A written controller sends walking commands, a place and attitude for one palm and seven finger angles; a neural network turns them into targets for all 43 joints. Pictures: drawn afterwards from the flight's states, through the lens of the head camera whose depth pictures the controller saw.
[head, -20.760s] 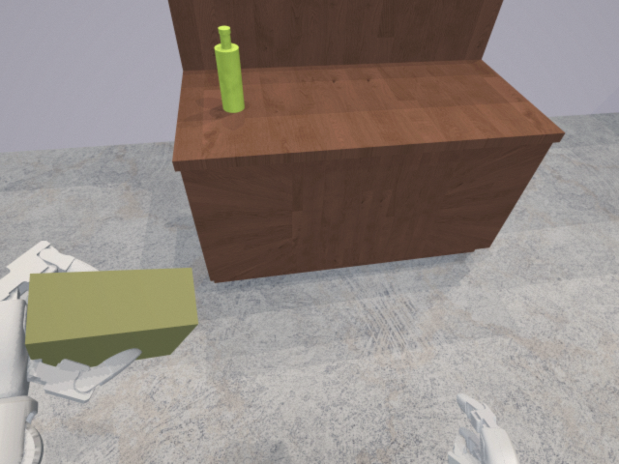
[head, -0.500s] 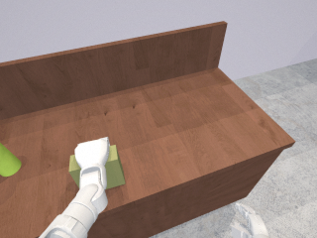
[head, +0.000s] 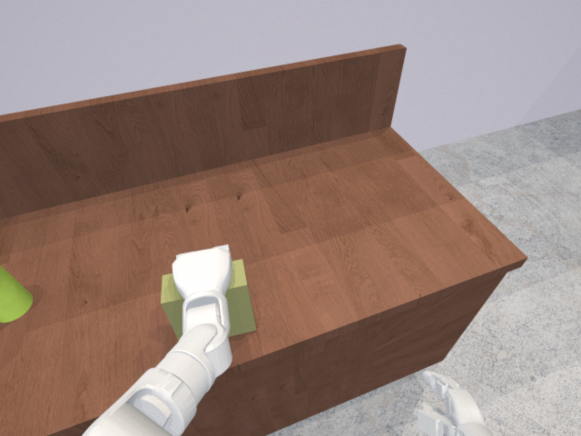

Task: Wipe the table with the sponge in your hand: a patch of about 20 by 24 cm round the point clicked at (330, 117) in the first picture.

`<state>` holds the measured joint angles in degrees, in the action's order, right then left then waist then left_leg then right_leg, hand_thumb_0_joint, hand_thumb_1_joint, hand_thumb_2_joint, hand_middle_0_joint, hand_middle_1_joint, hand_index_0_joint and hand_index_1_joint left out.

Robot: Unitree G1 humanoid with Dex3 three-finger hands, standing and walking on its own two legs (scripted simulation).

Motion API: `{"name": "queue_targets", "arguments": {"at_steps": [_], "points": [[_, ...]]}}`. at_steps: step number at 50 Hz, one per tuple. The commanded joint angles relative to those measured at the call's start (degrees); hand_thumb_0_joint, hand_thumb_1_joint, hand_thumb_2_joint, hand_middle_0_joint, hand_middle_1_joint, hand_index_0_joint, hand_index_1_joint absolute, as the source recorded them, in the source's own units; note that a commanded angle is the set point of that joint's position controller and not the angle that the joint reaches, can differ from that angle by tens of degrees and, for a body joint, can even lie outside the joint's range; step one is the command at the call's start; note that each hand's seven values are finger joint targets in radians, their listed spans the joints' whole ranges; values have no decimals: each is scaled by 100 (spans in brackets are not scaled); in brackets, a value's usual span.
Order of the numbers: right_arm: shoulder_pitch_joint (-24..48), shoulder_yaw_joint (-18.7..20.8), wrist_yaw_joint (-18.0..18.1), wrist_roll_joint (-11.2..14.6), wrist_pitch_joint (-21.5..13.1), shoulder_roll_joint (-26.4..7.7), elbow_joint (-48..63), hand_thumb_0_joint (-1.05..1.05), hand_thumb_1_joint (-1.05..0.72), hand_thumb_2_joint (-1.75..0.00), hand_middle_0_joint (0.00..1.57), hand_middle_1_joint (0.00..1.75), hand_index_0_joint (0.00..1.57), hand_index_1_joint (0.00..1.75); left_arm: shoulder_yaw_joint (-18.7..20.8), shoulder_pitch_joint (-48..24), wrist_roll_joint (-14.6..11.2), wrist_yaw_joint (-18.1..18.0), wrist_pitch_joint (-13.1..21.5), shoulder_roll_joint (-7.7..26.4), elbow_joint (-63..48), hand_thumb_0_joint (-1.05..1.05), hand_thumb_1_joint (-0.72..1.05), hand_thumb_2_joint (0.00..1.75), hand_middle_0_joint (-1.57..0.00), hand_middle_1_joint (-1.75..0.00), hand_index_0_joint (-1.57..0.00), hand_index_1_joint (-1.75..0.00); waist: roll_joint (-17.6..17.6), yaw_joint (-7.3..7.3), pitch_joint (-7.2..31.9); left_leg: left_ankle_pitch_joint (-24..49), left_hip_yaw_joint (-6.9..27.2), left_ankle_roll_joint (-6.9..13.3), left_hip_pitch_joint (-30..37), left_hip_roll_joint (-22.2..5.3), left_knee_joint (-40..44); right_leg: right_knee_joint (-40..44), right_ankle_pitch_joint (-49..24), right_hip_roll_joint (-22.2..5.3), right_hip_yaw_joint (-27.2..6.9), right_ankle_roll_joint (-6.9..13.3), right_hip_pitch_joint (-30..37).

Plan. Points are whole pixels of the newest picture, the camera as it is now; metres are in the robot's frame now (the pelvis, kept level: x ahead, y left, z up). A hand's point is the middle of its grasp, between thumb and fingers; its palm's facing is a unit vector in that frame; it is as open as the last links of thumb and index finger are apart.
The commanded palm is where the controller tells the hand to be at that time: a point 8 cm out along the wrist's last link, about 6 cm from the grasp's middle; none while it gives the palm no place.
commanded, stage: slide across to the third lane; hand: left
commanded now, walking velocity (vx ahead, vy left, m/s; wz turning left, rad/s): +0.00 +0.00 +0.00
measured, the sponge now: (214, 311) +0.33 +0.18 -0.07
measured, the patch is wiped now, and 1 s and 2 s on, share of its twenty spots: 0.75 0.85 0.90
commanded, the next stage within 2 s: wipe forward along the third lane in 0.66 s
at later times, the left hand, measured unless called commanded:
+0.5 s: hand (212, 291) +0.33 +0.17 -0.02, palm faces -0.10 -0.02 -0.99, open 10.0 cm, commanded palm +0.30 +0.15 +0.03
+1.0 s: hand (212, 285) +0.35 +0.18 -0.02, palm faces -0.11 -0.04 -0.99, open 10.0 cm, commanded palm +0.33 +0.17 +0.02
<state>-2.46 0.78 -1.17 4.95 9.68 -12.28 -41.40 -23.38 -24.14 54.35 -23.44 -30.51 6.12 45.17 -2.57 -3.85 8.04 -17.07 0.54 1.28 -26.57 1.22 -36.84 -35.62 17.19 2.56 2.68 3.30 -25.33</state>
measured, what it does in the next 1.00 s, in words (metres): stands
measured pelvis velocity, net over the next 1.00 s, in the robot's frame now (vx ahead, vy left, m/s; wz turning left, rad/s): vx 0.00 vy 0.00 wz -0.01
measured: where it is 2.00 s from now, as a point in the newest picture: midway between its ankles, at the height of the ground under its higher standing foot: outside the picture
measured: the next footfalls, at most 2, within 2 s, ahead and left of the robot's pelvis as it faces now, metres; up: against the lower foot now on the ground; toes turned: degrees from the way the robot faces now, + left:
none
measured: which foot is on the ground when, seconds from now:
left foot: down 0.00-1.00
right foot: down 0.00-1.00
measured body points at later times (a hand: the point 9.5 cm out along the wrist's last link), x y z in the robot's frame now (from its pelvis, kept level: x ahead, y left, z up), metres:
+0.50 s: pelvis +0.00 -0.01 +0.00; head +0.00 -0.03 +0.45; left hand +0.34 +0.17 +0.04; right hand +0.18 -0.24 -0.11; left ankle +0.01 +0.11 -0.72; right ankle +0.01 -0.09 -0.72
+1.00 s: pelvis +0.00 +0.00 +0.00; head +0.01 -0.02 +0.45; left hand +0.35 +0.18 +0.04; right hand +0.20 -0.23 -0.11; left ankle +0.01 +0.11 -0.72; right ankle +0.01 -0.09 -0.72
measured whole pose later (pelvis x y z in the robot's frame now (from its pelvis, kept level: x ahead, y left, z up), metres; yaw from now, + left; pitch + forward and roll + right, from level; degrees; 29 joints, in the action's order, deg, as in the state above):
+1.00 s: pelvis +0.00 +0.00 +0.00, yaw +0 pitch +9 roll +0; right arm -2.8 0.5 0.9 4.3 9.1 -12.1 -41.8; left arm -18.1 -28.0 56.0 -23.4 -28.0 5.8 50.9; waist -1.9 -2.9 8.9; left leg -16.4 0.4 0.9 -28.6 0.8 -36.3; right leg -35.1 16.4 3.0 2.5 3.6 -27.5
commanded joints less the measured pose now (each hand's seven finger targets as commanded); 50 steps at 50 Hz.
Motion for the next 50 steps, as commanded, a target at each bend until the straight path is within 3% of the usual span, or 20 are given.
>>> {"name": "queue_targets", "arguments": {"at_steps": [1, 2, 5, 7, 10, 12, 15, 17, 20, 22, 25, 30, 32, 34, 37, 40, 42, 45, 47, 50], "points": [[834, 209, 53, -25, -227, -625, 795, 0, -90, -90, 20, 30, 20, 30, 32, -1771, -26, -47, 199, -207, -536, 0, 10, 130, -120, -160, -120, -160, 643, 251, 1105, 758, 158, 40, 689, -16, 423, 608, -1110, -60, -333, 86, 351], [812, 219, 64, -35, -222, -666, 761, 0, -90, -90, 20, 30, 20, 30, 292, -1759, -43, -73, 202, 24, -471, 0, 10, 130, -120, -160, -120, -160, 705, 212, 1089, 709, 171, 29, 634, -21, 441, 633, -1097, -45, -374, 95, 380], [761, 210, 89, -34, -241, -635, 765, 0, -90, -90, 20, 30, 20, 30, 219, -1806, -75, -95, 256, -62, -371, 0, 10, 130, -120, -160, -120, -160, 780, 280, 1107, 652, 107, 48, 561, -4, 422, 669, -1130, -90, -401, 46, 455], [767, 232, 98, -42, -251, -662, 777, 0, -90, -90, 20, 30, 20, 30, 434, -1553, -105, -110, 277, 84, -405, 0, 10, 130, -120, -160, -120, -160, 864, 178, 1190, 708, 130, 40, 510, 9, 438, 687, -1273, -82, -484, 62, 577], [754, 220, 110, -26, -268, -631, 779, 0, -90, -90, 20, 30, 20, 30, 184, -1680, -115, -114, 293, -116, -411, 0, 10, 130, -120, -160, -120, -160, 864, 285, 1115, 597, 69, 60, 502, 8, 457, 748, -1156, -119, -490, 16, 548], [740, 229, 133, -21, -276, -661, 750, 0, -90, -90, 20, 30, 20, 30, 488, -1649, -126, -131, 296, 164, -397, 0, 10, 130, -120, -160, -120, -160, 833, 217, 1150, 581, 92, 53, 476, 17, 483, 784, -1149, -100, -563, 44, 591], [725, 235, 116, -22, -289, -633, 776, 0, -90, -90, 20, 30, 20, 30, 233, -1501, -124, -126, 299, -84, -454, 0, 10, 130, -120, -160, -120, -160, 802, 255, 1177, 703, 38, 67, 547, 6, 468, 766, -1341, -132, -520, 26, 646], [751, 235, 136, -19, -286, -678, 752, 0, -90, -90, 20, 30, 20, 30, 568, -1500, -142, -139, 282, 249, -454, 0, 10, 130, -120, -160, -120, -160, 794, 191, 1159, 639, 68, 49, 479, 23, 504, 806, -1299, -115, -619, 43, 680], [758, 229, 113, -8, -296, -635, 795, 0, -90, -90, 20, 30, 20, 30, 132, -1497, -127, -103, 276, -155, -516, 0, 10, 130, -120, -160, -120, -160, 772, 280, 1112, 693, 32, 72, 566, 6, 497, 789, -1317, -131, -513, 25, 615], [786, 238, 126, -7, -294, -669, 770, 0, -90, -90, 20, 30, 20, 30, 448, -1491, -134, -114, 259, 128, -448, 0, 10, 130, -120, -160, -120, -160, 817, 210, 1059, 650, 84, 56, 530, 3, 542, 820, -1188, -106, -523, 43, 587], [743, 234, 117, -14, -312, -640, 778, 0, -90, -90, 20, 30, 20, 30, 162, -1476, -118, -104, 295, -149, -464, 0, 10, 130, -120, -160, -120, -160, 805, 278, 1103, 731, 28, 71, 607, -10, 506, 779, -1340, -127, -485, 27, 593], [773, 231, 119, -12, -292, -635, 791, 0, -90, -90, 20, 30, 20, 30, 188, -1495, -95, -97, 305, -94, -485, 0, 10, 130, -120, -160, -120, -160, 798, 286, 1038, 744, 28, 69, 618, -5, 502, 797, -1354, -134, -490, 24, 579], [809, 230, 141, -14, -290, -667, 792, 0, -90, -90, 20, 30, 20, 30, 485, -1486, -112, -98, 288, 177, -498, 0, 10, 130, -120, -160, -120, -160, 867, 205, 1105, 702, 74, 59, 572, 4, 541, 813, -1288, -110, -545, 39, 628], [781, 215, 143, -13, -291, -628, 798, 0, -90, -90, 20, 30, 20, 30, 223, -1622, -64, -91, 292, -41, -543, 0, 10, 130, -120, -160, -120, -160, 749, 293, 1106, 763, 32, 67, 656, 2, 504, 777, -1379, -134, -470, 24, 594], [802, 233, 146, -38, -279, -663, 821, 0, -90, -90, 20, 30, 20, 30, 560, -1328, -61, -83, 288, 239, -569, 0, 10, 130, -120, -160, -120, -160, 808, 150, 1257, 911, 54, 58, 639, 13, 496, 753, -1616, -118, -541, 54, 743], [745, 191, 168, -39, -248, -656, 761, 0, -90, -90, 20, 30, 20, 30, 389, -1625, 34, -80, 255, 152, -389, 0, 10, 130, -120, -160, -120, -160, 888, 336, 970, 808, 41, 53, 558, -5, 475, 748, -1561, -137, -490, 19, 543], [769, 186, 211, -49, -234, -687, 713, 0, -90, -90, 20, 30, 20, 30, 719, -1734, 94, -97, 224, 464, -219, 0, 10, 130, -120, -160, -120, -160, 874, 289, 882, 680, 86, 34, 438, 6, 494, 774, -1338, -120, -546, 34, 419], [612, 184, 233, -78, -258, -653, 672, 0, -90, -90, 20, 30, 20, 30, 579, -1963, 217, -115, 261, 330, -1, 0, 10, 130, -120, -160, -120, -160, 748, 355, 1040, 682, 38, 40, 411, 15, 402, 662, -1334, -125, -461, 26, 331], [564, 197, 261, -105, -259, -680, 629, 0, -90, -90, 20, 30, 20, 30, 919, -2065, 240, -158, 317, 597, 93, 0, 10, 130, -120, -160, -120, -160, 807, 311, 1157, 692, 53, 24, 306, 4, 349, 607, -1399, -119, -507, 35, 329], [481, 181, 288, -104, -263, -657, 615, 0, -90, -90, 20, 30, 20, 30, 747, -2304, 290, -194, 330, 446, 406, 0, 10, 130, -120, -160, -120, -160, 854, 450, 1030, 505, 25, 24, 135, -8, 289, 583, -1180, -138, -470, -8, 125]]}}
